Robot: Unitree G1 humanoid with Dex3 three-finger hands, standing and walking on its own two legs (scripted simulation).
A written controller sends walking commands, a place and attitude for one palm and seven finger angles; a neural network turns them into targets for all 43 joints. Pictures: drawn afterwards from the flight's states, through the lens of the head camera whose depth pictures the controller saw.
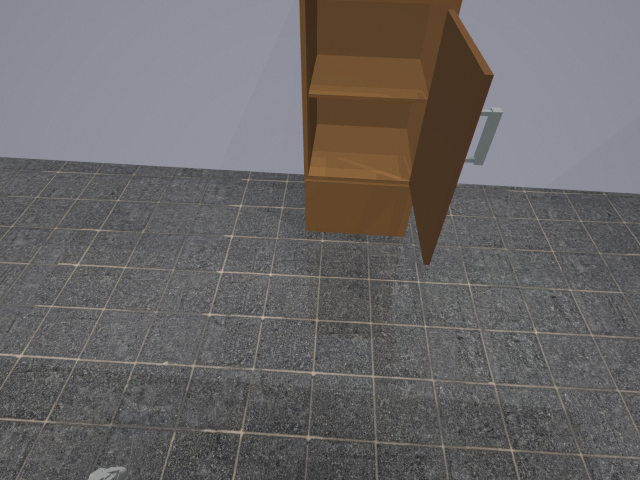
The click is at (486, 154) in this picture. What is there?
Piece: cupboard door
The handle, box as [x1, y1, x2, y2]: [465, 107, 502, 164]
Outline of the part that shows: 500,108 491,107 489,110 482,110 480,115 487,115 488,117 474,156 466,157 465,161 473,162 474,164 482,164 502,113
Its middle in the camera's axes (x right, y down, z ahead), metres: +0.37 -0.24 +0.91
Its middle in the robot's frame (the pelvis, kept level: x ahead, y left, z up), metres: +0.86 -0.32 -0.02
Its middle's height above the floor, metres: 0.75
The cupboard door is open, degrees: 92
